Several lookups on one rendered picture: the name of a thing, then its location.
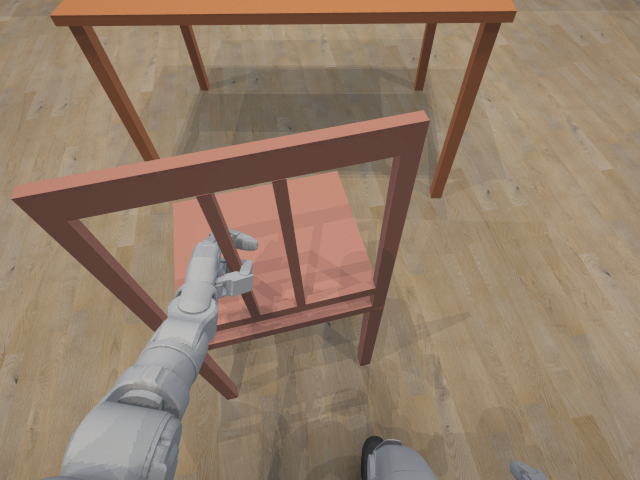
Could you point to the robot right foot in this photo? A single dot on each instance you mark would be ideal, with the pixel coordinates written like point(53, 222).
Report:
point(369, 445)

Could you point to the robot left hand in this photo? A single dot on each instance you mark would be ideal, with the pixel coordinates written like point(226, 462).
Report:
point(207, 265)

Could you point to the chair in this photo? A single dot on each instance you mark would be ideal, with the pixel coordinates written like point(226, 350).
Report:
point(311, 265)

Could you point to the robot left forearm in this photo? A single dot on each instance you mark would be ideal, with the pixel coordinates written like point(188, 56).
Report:
point(167, 367)

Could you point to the table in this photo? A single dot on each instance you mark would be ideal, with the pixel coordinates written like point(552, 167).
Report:
point(81, 15)

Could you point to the robot right hand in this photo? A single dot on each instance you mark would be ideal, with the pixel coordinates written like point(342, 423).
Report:
point(523, 472)

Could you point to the robot left upper arm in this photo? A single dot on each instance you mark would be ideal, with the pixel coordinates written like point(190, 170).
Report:
point(125, 442)

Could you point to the robot right thigh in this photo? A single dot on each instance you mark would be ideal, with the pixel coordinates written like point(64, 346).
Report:
point(396, 462)

